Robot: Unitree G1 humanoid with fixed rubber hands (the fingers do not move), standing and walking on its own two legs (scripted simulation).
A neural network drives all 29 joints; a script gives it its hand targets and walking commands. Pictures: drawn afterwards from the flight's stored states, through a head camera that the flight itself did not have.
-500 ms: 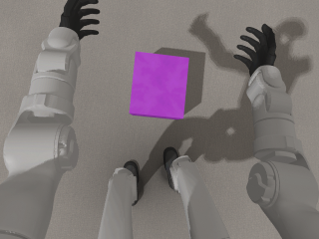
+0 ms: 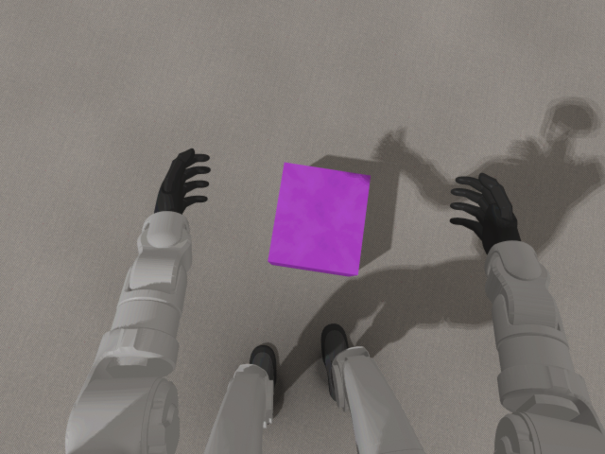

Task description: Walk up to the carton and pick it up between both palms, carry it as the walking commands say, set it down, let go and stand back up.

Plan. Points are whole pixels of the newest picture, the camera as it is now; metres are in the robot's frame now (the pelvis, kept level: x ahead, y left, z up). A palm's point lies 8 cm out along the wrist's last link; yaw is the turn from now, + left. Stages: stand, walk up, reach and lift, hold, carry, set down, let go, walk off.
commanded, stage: let go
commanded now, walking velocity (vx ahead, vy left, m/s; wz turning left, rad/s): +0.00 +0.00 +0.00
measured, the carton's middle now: (318, 222) +0.48 -0.07 -0.63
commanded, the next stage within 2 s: stand in 1.06 s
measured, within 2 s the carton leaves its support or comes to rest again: neither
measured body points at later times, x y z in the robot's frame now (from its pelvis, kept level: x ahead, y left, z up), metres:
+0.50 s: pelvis +0.05 +0.01 +0.06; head +0.12 +0.01 +0.51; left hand +0.28 +0.22 -0.03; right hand +0.22 -0.23 -0.02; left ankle +0.02 +0.12 -0.67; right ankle +0.05 -0.10 -0.67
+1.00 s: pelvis +0.05 +0.02 +0.06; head +0.05 +0.01 +0.51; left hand +0.22 +0.24 -0.01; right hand +0.22 -0.23 -0.01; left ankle +0.02 +0.12 -0.67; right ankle +0.05 -0.10 -0.67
